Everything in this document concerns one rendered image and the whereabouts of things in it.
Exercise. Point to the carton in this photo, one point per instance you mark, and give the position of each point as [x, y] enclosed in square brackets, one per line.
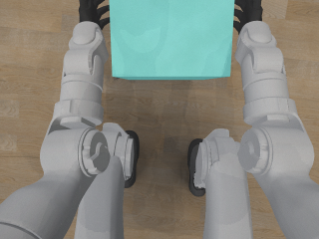
[161, 40]

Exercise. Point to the left robot thigh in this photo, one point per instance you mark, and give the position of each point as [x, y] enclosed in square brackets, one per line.
[101, 210]

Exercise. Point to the robot right foot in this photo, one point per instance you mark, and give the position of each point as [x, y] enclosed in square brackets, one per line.
[191, 163]

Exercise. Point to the robot right upper arm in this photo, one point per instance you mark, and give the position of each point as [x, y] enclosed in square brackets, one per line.
[280, 159]

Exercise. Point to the robot left upper arm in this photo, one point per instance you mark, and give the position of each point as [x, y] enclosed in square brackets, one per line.
[71, 159]

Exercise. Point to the left robot forearm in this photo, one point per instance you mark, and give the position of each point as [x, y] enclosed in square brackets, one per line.
[80, 104]

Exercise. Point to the robot left hand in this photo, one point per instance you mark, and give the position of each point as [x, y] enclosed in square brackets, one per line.
[88, 12]

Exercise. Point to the right robot forearm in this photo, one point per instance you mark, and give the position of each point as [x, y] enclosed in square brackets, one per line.
[264, 81]

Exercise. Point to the robot right hand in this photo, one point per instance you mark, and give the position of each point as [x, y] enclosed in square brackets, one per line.
[251, 11]

